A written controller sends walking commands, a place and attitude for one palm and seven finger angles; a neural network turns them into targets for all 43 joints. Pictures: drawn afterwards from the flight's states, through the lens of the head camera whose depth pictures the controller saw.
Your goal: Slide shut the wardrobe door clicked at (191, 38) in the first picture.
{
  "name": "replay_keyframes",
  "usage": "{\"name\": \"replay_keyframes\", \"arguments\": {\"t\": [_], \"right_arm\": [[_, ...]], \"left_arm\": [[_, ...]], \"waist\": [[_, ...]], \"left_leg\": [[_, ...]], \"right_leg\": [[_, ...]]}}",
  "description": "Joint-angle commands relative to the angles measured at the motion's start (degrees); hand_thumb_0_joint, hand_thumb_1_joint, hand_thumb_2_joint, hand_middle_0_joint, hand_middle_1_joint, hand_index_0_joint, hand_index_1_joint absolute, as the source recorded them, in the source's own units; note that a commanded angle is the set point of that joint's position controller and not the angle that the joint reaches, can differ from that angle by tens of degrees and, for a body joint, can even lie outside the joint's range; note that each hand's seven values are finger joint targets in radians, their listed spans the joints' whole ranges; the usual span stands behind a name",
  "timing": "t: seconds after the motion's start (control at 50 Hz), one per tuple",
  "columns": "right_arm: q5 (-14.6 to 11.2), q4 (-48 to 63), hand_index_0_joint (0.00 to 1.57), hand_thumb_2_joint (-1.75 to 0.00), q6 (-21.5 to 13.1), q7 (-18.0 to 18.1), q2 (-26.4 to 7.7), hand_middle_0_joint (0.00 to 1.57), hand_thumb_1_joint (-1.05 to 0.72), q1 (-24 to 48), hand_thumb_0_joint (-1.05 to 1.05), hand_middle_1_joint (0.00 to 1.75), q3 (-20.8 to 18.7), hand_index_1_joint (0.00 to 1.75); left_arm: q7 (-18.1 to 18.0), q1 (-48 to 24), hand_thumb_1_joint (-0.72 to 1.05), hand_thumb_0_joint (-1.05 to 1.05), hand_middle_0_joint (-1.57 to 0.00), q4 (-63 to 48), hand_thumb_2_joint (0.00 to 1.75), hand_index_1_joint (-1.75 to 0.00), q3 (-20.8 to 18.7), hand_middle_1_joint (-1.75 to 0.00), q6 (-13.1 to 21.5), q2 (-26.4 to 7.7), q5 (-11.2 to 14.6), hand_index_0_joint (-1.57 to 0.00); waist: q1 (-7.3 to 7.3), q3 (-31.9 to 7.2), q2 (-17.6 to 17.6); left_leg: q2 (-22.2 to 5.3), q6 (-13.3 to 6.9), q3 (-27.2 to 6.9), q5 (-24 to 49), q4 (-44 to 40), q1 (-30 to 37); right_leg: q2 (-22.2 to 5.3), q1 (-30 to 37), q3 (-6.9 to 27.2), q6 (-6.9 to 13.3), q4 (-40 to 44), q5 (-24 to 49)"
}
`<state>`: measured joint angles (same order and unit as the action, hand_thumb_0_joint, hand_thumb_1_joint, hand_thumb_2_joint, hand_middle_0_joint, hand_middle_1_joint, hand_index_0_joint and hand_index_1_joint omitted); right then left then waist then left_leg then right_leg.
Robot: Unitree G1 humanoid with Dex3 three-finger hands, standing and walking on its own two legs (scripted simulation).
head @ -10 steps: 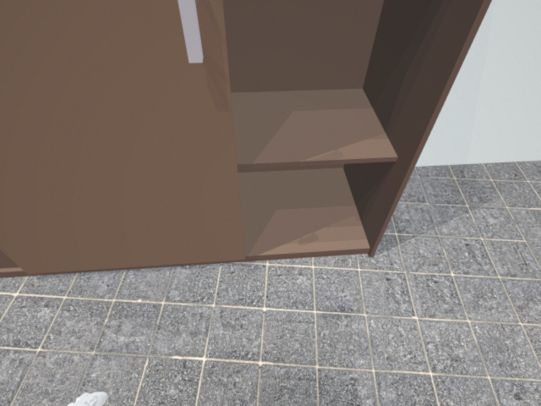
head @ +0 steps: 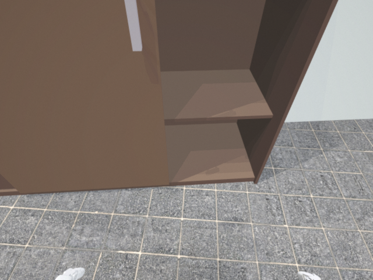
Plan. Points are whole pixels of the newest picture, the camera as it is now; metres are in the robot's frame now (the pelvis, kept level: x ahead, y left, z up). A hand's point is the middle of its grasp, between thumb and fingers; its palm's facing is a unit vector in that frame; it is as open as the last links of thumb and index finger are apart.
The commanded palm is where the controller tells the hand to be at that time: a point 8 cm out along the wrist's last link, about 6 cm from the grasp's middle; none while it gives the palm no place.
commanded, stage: stand and wait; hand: left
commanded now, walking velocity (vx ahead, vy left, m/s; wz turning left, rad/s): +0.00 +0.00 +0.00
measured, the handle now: (133, 14) +0.74 +0.21 +0.25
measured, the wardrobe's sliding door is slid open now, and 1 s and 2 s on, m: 0.54 0.54 0.54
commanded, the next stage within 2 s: look at it before walking up in 0.62 s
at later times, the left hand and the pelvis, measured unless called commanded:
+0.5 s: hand out of the picture +0.04 +0.23 -0.15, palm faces -0.02 -0.94 -0.34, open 7.4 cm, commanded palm none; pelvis -0.02 -0.01 +0.00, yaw +0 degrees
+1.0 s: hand out of the picture +0.05 +0.23 -0.15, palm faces -0.02 -0.94 -0.33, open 7.4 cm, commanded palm none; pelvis -0.02 -0.01 +0.01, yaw +0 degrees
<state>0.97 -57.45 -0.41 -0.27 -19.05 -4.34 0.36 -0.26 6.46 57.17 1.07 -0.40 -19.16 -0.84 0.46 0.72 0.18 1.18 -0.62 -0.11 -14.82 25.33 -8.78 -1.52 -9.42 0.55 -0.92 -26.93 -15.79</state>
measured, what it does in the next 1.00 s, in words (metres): stands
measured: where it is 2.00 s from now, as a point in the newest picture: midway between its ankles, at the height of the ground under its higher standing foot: outside the picture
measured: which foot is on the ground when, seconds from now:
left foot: down 0.00-1.00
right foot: down 0.00-1.00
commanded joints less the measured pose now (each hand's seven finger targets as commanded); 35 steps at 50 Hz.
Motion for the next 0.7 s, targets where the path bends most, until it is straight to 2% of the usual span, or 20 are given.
{"name": "replay_keyframes", "arguments": {"t": [0.0,0.1,0.16,0.28,0.44,0.68], "right_arm": [[-0.2,2.9,0.2,-0.9,-1.4,1.1,-11.6,0.2,-0.9,1.8,0.0,0.3,-2.6,0.3],[-0.3,2.1,0.2,-0.9,-1.5,1.1,-11.3,0.2,-0.9,1.7,0.0,0.3,-2.5,0.3],[-0.3,1.3,0.2,-0.9,-1.5,1.1,-11.3,0.2,-0.9,1.3,0.0,0.3,-2.4,0.3],[-0.5,-0.4,0.2,-0.9,-1.3,1.1,-11.3,0.2,-0.9,0.7,0.0,0.3,-2.2,0.3],[-0.5,-2.1,0.2,-0.9,-1.2,1.0,-11.5,0.2,-0.9,-0.2,0.0,0.3,-2.1,0.3],[-0.5,-2.7,0.2,-0.9,-1.3,1.0,-11.6,0.2,-0.9,-0.7,0.0,0.3,-2.1,0.3]], "left_arm": [[-0.6,-2.3,0.9,0.0,-0.2,-3.6,0.9,-0.3,-3.1,-0.3,1.5,-12.0,0.1,-0.2],[-0.6,-1.7,0.9,0.0,-0.2,-3.0,0.9,-0.3,-3.2,-0.3,1.6,-11.7,0.1,-0.2],[-0.6,-1.5,0.9,0.0,-0.2,-2.3,0.9,-0.3,-3.2,-0.3,1.8,-11.7,0.2,-0.2],[-0.6,-0.9,0.9,0.0,-0.2,-1.0,0.9,-0.3,-3.1,-0.3,1.7,-11.7,0.3,-0.2],[-0.5,-0.7,0.9,0.0,-0.2,0.5,0.9,-0.3,-3.1,-0.3,1.9,-11.9,0.3,-0.2],[-0.5,-0.9,0.9,0.0,-0.2,0.8,0.9,-0.3,-3.1,-0.3,2.0,-12.1,0.3,-0.2]], "waist": [[-0.54,-3.3,-0.1],[-0.39,-3.2,-0.2],[-0.41,-3.8,0.0],[-0.3,-2.7,-0.6],[-0.42,-1.9,0.3],[-0.38,-1.7,0.1]], "left_leg": [[-6.8,-1.6,-5.1,14.2,-4.4,0.6],[-6.8,-1.5,-5.3,12.6,-5.1,0.5],[-6.9,-1.3,-5.3,13.7,-5.0,1.1],[-7.0,-1.1,-5.6,11.3,-6.1,0.9],[-7.0,-0.7,-5.7,8.3,-6.9,0.3],[-7.3,-0.7,-6.1,8.9,-7.4,0.3]], "right_leg": [[-4.8,0.8,3.9,2.5,4.3,12.9],[-5.0,1.1,4.4,2.6,5.6,11.7],[-5.3,2.0,4.4,2.6,6.0,13.5],[-5.2,1.6,4.7,2.6,7.3,10.8],[-5.4,1.1,5.5,2.7,9.0,7.0],[-5.3,0.8,5.5,2.7,9.6,6.8]]}}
